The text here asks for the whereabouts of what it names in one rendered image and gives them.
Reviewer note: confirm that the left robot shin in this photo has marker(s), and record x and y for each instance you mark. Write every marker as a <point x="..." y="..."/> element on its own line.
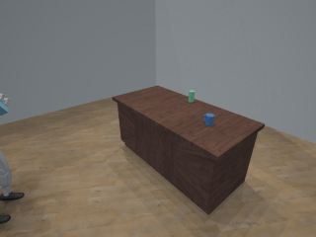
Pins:
<point x="5" y="182"/>

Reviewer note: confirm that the table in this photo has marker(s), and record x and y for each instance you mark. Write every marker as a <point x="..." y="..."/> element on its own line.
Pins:
<point x="207" y="163"/>

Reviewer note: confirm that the left robot hand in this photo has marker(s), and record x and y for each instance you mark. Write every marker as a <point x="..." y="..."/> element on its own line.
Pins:
<point x="6" y="100"/>

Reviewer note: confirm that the right robot foot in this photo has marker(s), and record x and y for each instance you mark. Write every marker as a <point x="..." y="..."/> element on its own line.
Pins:
<point x="4" y="218"/>

